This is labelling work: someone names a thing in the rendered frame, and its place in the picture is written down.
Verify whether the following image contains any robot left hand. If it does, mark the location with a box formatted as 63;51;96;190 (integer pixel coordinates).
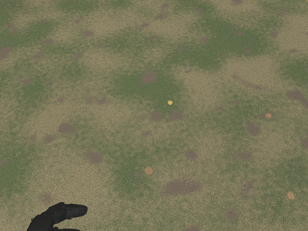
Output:
26;202;88;231

